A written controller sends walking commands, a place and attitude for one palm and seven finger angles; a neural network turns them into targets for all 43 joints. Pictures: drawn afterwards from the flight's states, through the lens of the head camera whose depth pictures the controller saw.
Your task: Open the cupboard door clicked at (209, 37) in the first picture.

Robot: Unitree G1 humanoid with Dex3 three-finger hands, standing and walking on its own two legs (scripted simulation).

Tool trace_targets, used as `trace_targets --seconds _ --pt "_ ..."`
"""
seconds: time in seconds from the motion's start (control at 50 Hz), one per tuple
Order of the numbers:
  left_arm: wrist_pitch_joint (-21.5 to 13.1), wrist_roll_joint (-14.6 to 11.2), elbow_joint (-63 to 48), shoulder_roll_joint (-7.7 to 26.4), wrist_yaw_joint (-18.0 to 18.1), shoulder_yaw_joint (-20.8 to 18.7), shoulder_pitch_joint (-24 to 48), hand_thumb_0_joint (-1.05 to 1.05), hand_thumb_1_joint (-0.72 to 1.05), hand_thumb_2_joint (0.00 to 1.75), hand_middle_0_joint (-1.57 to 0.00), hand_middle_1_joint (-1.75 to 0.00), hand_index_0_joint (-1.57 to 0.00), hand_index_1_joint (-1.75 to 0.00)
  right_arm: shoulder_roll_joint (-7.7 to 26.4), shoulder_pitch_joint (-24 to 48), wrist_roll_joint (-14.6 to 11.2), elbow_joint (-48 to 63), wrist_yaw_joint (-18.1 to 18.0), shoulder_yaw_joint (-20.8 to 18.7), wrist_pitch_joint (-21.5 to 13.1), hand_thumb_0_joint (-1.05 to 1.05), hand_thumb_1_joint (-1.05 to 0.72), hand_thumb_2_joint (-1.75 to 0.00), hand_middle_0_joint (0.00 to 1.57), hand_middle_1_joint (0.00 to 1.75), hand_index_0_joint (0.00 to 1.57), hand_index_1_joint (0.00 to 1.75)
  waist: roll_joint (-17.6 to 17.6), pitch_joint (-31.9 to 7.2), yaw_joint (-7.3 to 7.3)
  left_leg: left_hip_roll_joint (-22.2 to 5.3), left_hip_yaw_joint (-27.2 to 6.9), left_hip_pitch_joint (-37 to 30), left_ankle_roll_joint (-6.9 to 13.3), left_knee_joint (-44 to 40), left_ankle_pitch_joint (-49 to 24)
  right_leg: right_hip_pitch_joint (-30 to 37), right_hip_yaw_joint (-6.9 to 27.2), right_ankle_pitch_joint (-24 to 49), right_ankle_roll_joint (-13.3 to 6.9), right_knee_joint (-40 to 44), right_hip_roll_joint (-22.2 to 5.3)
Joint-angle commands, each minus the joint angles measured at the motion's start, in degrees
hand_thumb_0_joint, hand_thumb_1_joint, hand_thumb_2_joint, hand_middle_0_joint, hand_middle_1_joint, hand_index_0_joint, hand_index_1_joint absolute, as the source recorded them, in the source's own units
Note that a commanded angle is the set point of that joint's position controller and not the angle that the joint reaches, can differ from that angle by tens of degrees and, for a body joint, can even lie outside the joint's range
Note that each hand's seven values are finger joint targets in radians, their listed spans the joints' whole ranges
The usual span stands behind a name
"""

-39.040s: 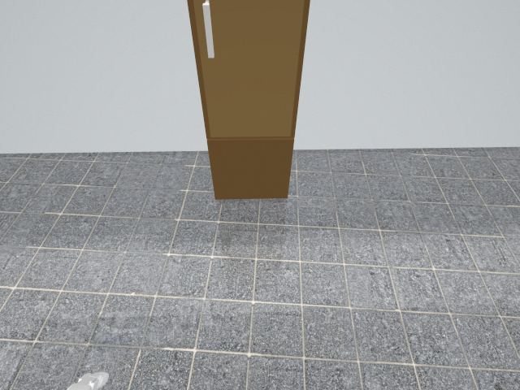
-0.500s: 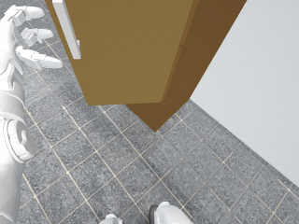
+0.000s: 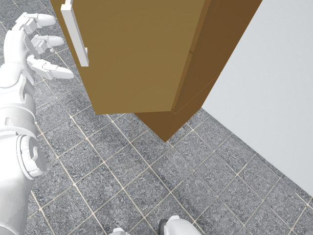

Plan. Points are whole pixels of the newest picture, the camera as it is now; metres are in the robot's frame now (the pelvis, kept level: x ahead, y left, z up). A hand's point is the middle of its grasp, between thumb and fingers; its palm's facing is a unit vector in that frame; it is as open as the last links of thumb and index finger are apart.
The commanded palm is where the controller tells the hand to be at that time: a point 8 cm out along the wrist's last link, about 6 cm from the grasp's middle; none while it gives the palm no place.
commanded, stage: slide the fingers in behind the handle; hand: left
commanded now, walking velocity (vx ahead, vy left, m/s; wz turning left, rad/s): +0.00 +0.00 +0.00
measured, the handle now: (77, 34) +0.58 +0.14 +0.13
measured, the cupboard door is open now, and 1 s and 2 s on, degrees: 50 50 49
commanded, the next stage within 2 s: close the thumb around the handle in 1.46 s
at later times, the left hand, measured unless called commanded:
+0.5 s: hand (64, 51) +0.53 +0.17 +0.12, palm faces -0.03 -1.00 -0.02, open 13.9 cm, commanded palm +0.51 +0.20 +0.12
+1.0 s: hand (83, 52) +0.53 +0.12 +0.12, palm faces -0.02 -1.00 -0.01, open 14.0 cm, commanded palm +0.50 +0.17 +0.12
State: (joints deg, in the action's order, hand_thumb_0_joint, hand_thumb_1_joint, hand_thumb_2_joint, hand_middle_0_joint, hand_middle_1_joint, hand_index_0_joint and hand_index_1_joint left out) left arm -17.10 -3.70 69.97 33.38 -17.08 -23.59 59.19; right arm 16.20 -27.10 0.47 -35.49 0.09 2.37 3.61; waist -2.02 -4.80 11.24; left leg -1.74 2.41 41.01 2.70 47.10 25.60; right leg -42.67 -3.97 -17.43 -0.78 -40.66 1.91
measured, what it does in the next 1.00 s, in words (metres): stands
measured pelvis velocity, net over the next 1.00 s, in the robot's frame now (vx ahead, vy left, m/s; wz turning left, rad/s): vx -0.01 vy -0.01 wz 0.01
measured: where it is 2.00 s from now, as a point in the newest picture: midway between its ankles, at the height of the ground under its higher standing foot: outside the picture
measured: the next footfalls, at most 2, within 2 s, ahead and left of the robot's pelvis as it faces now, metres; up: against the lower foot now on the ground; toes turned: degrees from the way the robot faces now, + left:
none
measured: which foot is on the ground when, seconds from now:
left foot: down 0.00-1.00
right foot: down 0.00-1.00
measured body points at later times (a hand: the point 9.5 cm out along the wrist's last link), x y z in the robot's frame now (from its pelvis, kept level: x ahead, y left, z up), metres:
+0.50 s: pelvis +0.00 -0.01 +0.00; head +0.12 +0.01 +0.43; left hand +0.52 +0.22 +0.12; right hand -0.03 -0.27 -0.11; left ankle -0.04 +0.08 -0.70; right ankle +0.01 -0.12 -0.70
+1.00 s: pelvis -0.01 -0.01 +0.00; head +0.11 +0.00 +0.44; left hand +0.52 +0.18 +0.12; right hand -0.03 -0.27 -0.11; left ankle -0.04 +0.08 -0.70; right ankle +0.01 -0.12 -0.70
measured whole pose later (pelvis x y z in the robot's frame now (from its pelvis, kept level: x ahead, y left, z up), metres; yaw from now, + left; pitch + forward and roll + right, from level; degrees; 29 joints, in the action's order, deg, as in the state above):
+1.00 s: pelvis -0.01 -0.01 +0.00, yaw +1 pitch +18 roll -2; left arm -18.0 -2.7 71.8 25.4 -8.4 -19.6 61.6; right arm 15.5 -26.0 1.0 -36.9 1.1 2.0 0.9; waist -2.4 -4.6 11.0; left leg -1.3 2.4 40.3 2.1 46.6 24.8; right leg -42.7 -3.9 -17.6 -1.4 -41.9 1.5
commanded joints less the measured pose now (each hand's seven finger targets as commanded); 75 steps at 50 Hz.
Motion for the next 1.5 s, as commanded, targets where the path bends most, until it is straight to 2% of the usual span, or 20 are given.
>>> trace_targets --seconds 0.0,0.08,0.16,0.24,0.28,0.36,0.48,0.58,0.66,0.72,0.82,0.88,1.0,1.06,1.18,1.24,1.28,1.32,1.44,1.48 --pt "-2.4 -1.0 -9.9 13.8 0.5 -0.1 28.5 0.00 -0.50 0.30 -0.30 -1.20 -0.30 -1.20 10.7 -10.5 0.0 1.5 -0.7 -3.9 -0.4 0.00 -0.90 -0.90 0.20 0.30 0.20 0.30 -4.8 -23.9 1.18 -0.2 -5.5 -16.0 -1.3 -4.0 -30.0 11.9 1.8 20.4 -0.4 1.2 1.0" --pt "-2.8 -0.4 -11.7 15.3 1.6 -1.1 30.2 0.00 -0.50 0.30 -0.30 -1.20 -0.30 -1.20 10.5 -10.3 0.2 1.6 -0.8 -3.8 -1.0 0.00 -0.90 -0.90 0.20 0.30 0.20 0.30 -7.8 -25.9 0.60 0.0 -5.3 -16.9 -1.5 -3.6 -30.9 12.4 2.2 21.3 -0.6 0.8 0.8" --pt "-4.5 -1.4 -14.2 11.7 1.6 0.4 29.2 0.00 -0.50 0.30 -0.30 -1.20 -0.30 -1.20 10.0 -10.0 0.3 1.9 -0.4 -4.0 -1.5 0.00 -0.90 -0.90 0.20 0.30 0.20 0.30 -7.6 -29.4 0.45 -0.3 -5.6 -20.0 -1.8 -2.7 -35.7 12.9 2.2 24.1 -0.5 0.2 1.0" --pt "-3.0 -1.5 -9.4 8.7 1.7 2.6 29.0 0.00 -0.50 0.30 -0.30 -1.20 -0.30 -1.20 10.1 -9.8 0.0 1.6 -0.4 -3.8 -1.3 0.00 -0.90 -0.90 0.20 0.30 0.20 0.30 -4.3 -23.4 1.68 0.0 -5.3 -15.8 -1.2 -3.5 -30.0 12.0 1.9 21.3 -0.5 0.8 0.9" --pt "-2.3 -0.9 -8.7 10.6 2.4 1.4 30.1 0.00 -0.50 0.30 -0.30 -1.20 -0.30 -1.20 10.3 -9.8 0.1 1.2 -0.5 -3.8 -1.5 0.00 -0.90 -0.90 0.20 0.30 0.20 0.30 -5.3 -23.2 1.43 0.2 -5.2 -15.0 -1.2 -3.8 -27.6 11.5 2.0 19.7 -0.4 1.0 0.8" --pt "-3.7 -0.4 -12.4 9.5 3.4 2.1 30.7 0.00 -0.50 0.30 -0.30 -1.20 -0.30 -1.20 9.7 -10.2 0.4 1.4 -0.2 -3.9 -1.9 0.00 -0.90 -0.90 0.20 0.30 0.20 0.30 -7.1 -28.0 1.05 0.3 -5.4 -17.6 -1.5 -3.1 -31.8 12.6 2.2 22.6 -0.5 0.3 0.8" --pt "-4.0 -1.8 -13.0 5.6 3.2 4.0 30.6 0.00 -0.50 0.30 -0.30 -1.20 -0.30 -1.20 9.7 -9.6 0.3 1.0 0.1 -4.2 -2.0 0.00 -0.90 -0.90 0.20 0.30 0.20 0.30 -7.4 -27.2 1.26 0.0 -5.5 -19.2 -1.8 -3.2 -32.5 11.5 1.9 22.1 -0.5 0.7 1.0" --pt "-3.8 -0.9 -11.4 6.5 5.9 2.9 32.0 0.00 -0.50 0.30 -0.30 -1.20 -0.30 -1.20 9.5 -9.9 0.5 0.5 0.1 -4.1 -2.2 0.00 -0.90 -0.90 0.20 0.30 0.20 0.30 -5.2 -24.4 1.42 0.5 -5.1 -15.7 -1.3 -4.0 -27.5 12.0 2.0 20.1 -0.4 1.0 0.8" --pt "-5.5 0.4 -13.9 9.8 7.7 0.2 31.2 0.00 -0.50 0.30 -0.30 -1.20 -0.30 -1.20 9.5 -10.1 0.8 1.2 0.2 -4.1 -2.7 0.00 -0.90 -0.90 0.20 0.30 0.20 0.30 -6.3 -28.5 -0.12 0.7 -5.0 -16.5 -1.6 -3.6 -30.4 14.3 2.4 22.6 -0.5 -0.2 0.7" --pt "-6.1 0.7 -14.5 5.3 7.8 3.4 30.8 0.00 -0.50 0.30 -0.30 -1.20 -0.30 -1.20 9.1 -10.0 0.9 1.0 0.8 -4.4 -2.9 0.00 -0.90 -0.90 0.20 0.30 0.20 0.30 -6.7 -28.4 0.23 0.4 -5.2 -18.5 -1.9 -3.3 -32.2 12.9 2.1 22.6 -0.5 -0.1 0.8" --pt "-4.3 -0.8 -9.7 5.2 7.4 2.4 28.8 0.00 -0.50 0.30 -0.30 -1.20 -0.30 -1.20 9.6 -9.7 0.5 0.7 0.4 -4.4 -2.7 0.00 -0.90 -0.90 0.20 0.30 0.20 0.30 -1.6 -25.3 0.56 0.8 -4.2 -13.9 -1.3 -4.4 -26.8 15.3 2.3 22.1 -0.3 1.0 0.8" --pt "-4.4 0.3 -10.5 3.0 8.1 4.7 31.5 0.00 -0.50 0.30 -0.30 -1.20 -0.30 -1.20 9.2 -9.7 0.6 0.5 0.5 -4.2 -3.0 0.00 -0.90 -0.90 0.20 0.30 0.20 0.30 -4.5 -24.1 1.10 1.0 -4.4 -14.9 -1.3 -4.6 -26.1 12.9 2.2 20.4 -0.4 0.9 0.6" --pt "-5.7 0.2 -10.6 3.7 9.4 3.7 31.8 0.00 -0.50 0.30 -0.30 -1.20 -0.30 -1.20 9.2 -9.7 0.8 0.6 0.5 -4.2 -3.7 0.00 -0.90 -0.90 0.20 0.30 0.20 0.30 -2.5 -25.2 1.11 1.3 -3.9 -13.1 -1.1 -4.4 -24.5 15.1 2.8 21.3 -0.3 0.7 0.5" --pt "-6.4 0.8 -12.1 4.5 9.8 3.0 31.0 0.00 -0.50 0.30 -0.30 -1.20 -0.30 -1.20 9.1 -9.7 0.9 0.6 0.7 -4.4 -3.8 0.00 -0.90 -0.90 0.20 0.30 0.20 0.30 -5.2 -28.2 0.02 1.2 -4.2 -15.8 -1.4 -3.7 -27.3 14.3 2.7 22.0 -0.5 0.1 0.5" --pt "-5.0 1.0 -9.0 3.2 10.4 4.5 33.4 0.00 -0.50 0.30 -0.30 -1.20 -0.30 -1.20 9.4 -9.7 0.8 0.3 0.4 -4.2 -3.6 0.00 -0.90 -0.90 0.20 0.30 0.20 0.30 -1.8 -23.8 1.99 1.3 -4.0 -12.3 -0.9 -4.6 -22.4 13.7 2.8 19.4 -0.1 1.0 0.4" --pt "-5.5 1.0 -10.3 6.6 10.9 2.0 34.1 0.00 -0.50 0.30 -0.30 -1.20 -0.30 -1.20 9.8 -9.9 0.8 0.6 0.1 -4.2 -3.9 0.00 -0.90 -0.90 0.20 0.30 0.20 0.30 -3.1 -26.0 1.25 1.6 -3.8 -12.5 -0.8 -4.2 -22.8 15.1 3.3 20.1 -0.4 0.7 0.3" --pt "-5.9 1.2 -9.7 4.4 10.7 3.8 34.6 0.00 -0.50 0.30 -0.30 -1.20 -0.30 -1.20 9.4 -9.9 0.9 0.1 0.2 -4.1 -4.1 0.00 -0.90 -0.90 0.20 0.30 0.20 0.30 -3.6 -26.3 1.96 1.4 -4.1 -13.4 -1.0 -4.0 -23.5 13.7 3.0 20.0 -0.2 0.6 0.4" --pt "-6.1 1.5 -9.3 6.5 10.7 2.8 35.0 0.00 -0.50 0.30 -0.30 -1.20 -0.30 -1.20 9.6 -10.2 1.0 -0.1 0.2 -4.1 -4.1 0.00 -0.90 -0.90 0.20 0.30 0.20 0.30 -2.4 -26.0 2.05 1.5 -4.0 -11.9 -0.8 -3.9 -22.6 14.7 3.3 20.0 -0.1 0.7 0.3" --pt "-6.1 1.1 -9.3 5.4 10.1 3.3 34.2 0.00 -0.50 0.30 -0.30 -1.20 -0.30 -1.20 9.8 -10.7 1.1 -0.1 0.2 -4.2 -4.1 0.00 -0.90 -0.90 0.20 0.30 0.20 0.30 -4.6 -28.4 1.78 1.3 -4.7 -15.2 -1.1 -3.3 -26.0 13.3 2.8 21.0 -0.4 0.2 0.5" --pt "-5.6 0.7 -9.0 1.9 9.9 5.8 35.7 0.00 -0.50 0.30 -0.30 -1.20 -0.30 -1.20 9.5 -10.5 1.1 -0.6 0.4 -4.3 -4.1 0.00 -0.90 -0.90 0.20 0.30 0.20 0.30 -4.7 -26.5 2.88 1.3 -4.6 -15.1 -1.2 -3.5 -25.1 11.9 2.7 20.3 -0.1 0.8 0.5"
